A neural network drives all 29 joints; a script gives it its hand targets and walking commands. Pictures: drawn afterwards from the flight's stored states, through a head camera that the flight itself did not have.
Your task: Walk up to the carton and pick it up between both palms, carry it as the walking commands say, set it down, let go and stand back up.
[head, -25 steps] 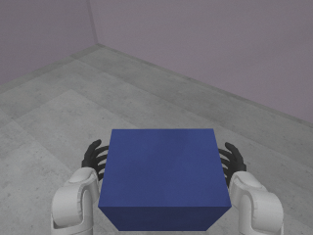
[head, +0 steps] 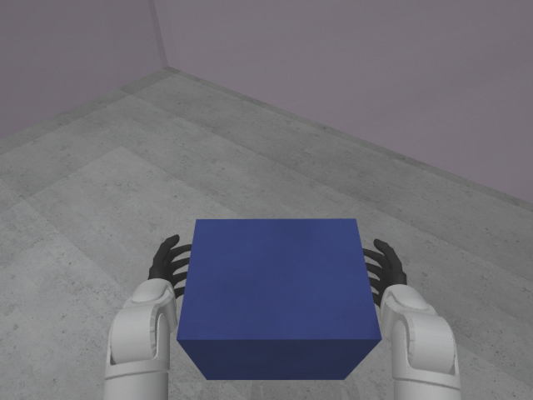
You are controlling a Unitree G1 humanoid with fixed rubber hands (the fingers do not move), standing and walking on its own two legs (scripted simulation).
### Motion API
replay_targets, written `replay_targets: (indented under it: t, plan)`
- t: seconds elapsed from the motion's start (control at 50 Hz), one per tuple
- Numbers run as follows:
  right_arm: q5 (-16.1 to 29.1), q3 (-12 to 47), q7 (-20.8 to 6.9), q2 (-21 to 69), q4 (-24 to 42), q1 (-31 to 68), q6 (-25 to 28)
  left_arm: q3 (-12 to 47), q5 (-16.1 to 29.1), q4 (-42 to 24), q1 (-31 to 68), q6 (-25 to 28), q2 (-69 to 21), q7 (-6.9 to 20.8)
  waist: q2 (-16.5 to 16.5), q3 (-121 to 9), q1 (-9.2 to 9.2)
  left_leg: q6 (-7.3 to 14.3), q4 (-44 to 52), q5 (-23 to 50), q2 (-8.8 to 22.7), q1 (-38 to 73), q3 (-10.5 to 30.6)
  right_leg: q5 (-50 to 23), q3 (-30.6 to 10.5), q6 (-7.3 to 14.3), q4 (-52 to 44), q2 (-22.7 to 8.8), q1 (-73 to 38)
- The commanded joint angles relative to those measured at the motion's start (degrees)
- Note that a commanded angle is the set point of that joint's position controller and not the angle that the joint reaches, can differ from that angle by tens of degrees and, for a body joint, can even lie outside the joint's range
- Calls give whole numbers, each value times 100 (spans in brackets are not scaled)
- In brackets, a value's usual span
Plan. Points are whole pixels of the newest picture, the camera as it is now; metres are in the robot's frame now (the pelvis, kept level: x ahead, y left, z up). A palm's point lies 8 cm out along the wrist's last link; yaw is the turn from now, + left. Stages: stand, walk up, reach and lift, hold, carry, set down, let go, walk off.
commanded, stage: carry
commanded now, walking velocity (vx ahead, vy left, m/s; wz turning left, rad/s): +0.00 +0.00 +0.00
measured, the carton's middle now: (275, 305) +0.27 +0.00 -0.01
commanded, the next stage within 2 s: hold in 0.80 s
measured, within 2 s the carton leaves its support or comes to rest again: neither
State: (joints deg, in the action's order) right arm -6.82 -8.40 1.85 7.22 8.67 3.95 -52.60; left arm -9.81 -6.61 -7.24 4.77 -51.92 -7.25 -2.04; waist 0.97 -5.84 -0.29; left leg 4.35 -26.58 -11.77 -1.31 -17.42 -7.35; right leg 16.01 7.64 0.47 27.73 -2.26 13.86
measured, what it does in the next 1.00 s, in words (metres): stands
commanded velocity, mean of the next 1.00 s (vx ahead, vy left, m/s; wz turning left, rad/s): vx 0.00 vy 0.00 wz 0.00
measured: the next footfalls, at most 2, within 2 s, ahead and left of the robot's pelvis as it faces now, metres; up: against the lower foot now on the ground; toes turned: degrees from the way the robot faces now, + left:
none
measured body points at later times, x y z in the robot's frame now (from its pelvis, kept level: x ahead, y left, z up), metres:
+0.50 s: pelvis +0.01 -0.02 +0.00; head -0.01 -0.02 +0.45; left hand +0.29 +0.15 +0.04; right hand +0.28 -0.18 +0.04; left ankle +0.03 +0.07 -0.74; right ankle -0.02 -0.11 -0.74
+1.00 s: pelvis +0.01 -0.02 +0.01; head +0.01 -0.02 +0.46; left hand +0.27 +0.14 +0.03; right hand +0.26 -0.19 +0.02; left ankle +0.02 +0.08 -0.74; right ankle -0.02 -0.12 -0.74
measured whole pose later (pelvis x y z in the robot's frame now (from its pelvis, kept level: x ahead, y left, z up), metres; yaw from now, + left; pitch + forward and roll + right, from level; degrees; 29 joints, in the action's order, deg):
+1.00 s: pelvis +0.01 -0.02 +0.01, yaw -1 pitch -2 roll +0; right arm -7.5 -4.3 2.0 6.5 4.0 -1.5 -41.7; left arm -5.6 -6.9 -4.1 -1.6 -41.8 -3.6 -1.5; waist -0.2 0.9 -1.8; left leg 1.5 -20.6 -10.0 -2.1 -8.5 0.3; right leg 13.5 1.0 1.9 21.1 1.5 4.8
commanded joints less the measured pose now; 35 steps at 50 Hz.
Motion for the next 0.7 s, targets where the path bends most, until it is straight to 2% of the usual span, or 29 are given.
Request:
replay_targets:
  t: [0.0,0.22,0.68]
  plan:
    - [1048,3345,-622,3787,398,2378,287,3368,1087,-391,2347,237,-3825,635,-66,-1085,-9,-96,354,1026,955,738,951,-778,-567,106,-397,-614,-115]
    - [961,3371,-730,3823,205,2411,605,3353,990,-150,2382,525,-3846,760,-80,-1180,1,-71,160,1174,965,622,851,-1138,-588,148,-354,-653,-245]
    - [986,3415,-770,3955,226,2426,515,3407,1022,-179,2402,436,-3987,810,-69,-1169,-4,-96,117,1158,982,545,771,-1320,-590,211,-417,-638,-381]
